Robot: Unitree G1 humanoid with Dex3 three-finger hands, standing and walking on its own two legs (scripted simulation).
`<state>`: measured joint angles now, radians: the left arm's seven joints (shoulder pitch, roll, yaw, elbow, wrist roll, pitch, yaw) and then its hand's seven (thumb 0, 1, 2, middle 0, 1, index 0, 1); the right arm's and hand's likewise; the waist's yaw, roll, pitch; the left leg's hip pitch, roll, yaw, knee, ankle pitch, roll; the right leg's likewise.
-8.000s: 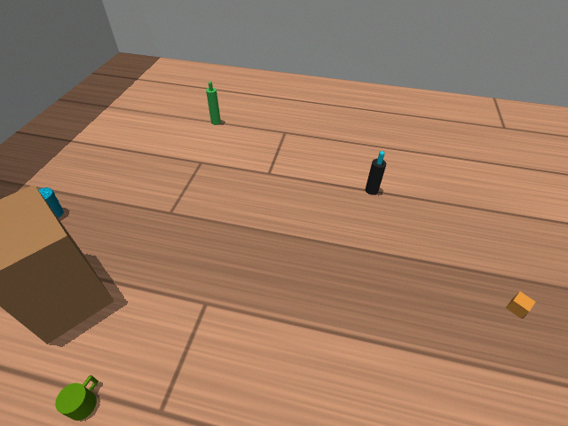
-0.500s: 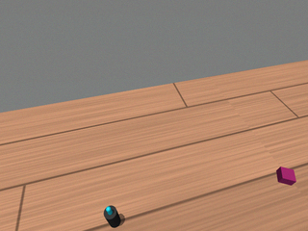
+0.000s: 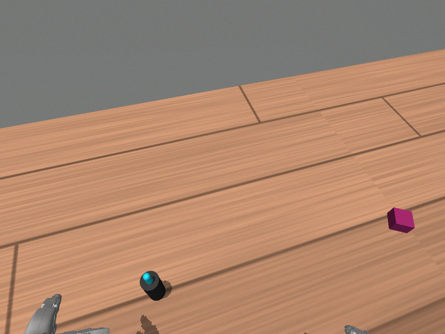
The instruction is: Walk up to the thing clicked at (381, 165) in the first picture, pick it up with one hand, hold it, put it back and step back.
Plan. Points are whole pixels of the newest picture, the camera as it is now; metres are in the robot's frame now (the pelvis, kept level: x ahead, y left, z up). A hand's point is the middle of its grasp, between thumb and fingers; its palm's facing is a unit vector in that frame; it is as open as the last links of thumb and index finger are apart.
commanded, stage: go down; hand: left
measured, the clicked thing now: (152, 284) +0.36 +0.24 -0.62
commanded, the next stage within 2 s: none
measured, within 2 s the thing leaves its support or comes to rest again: neither
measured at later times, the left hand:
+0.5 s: hand out of the picture +0.14 +0.30 -0.18, palm faces +0.14 -0.94 -0.30, open 17.4 cm
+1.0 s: hand (65, 313) +0.22 +0.36 -0.27, palm faces +0.17 -0.97 -0.20, open 17.6 cm
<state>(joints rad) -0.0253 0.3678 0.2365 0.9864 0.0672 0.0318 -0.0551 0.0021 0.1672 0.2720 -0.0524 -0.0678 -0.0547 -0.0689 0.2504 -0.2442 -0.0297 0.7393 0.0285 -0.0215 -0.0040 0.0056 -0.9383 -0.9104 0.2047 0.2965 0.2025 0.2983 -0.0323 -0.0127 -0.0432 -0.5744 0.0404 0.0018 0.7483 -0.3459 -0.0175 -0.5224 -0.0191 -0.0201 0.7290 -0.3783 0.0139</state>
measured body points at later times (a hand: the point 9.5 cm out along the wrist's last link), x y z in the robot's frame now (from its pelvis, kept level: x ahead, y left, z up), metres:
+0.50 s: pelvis -0.01 +0.01 -0.06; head +0.08 +0.03 +0.38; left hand +0.13 +0.35 -0.16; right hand +0.18 -0.24 -0.14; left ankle +0.01 +0.13 -0.71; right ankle -0.01 -0.13 -0.71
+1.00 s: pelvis -0.05 +0.00 -0.20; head +0.12 +0.03 +0.21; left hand +0.21 +0.41 -0.25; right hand +0.12 -0.26 -0.32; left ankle +0.01 +0.13 -0.71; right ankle -0.01 -0.13 -0.71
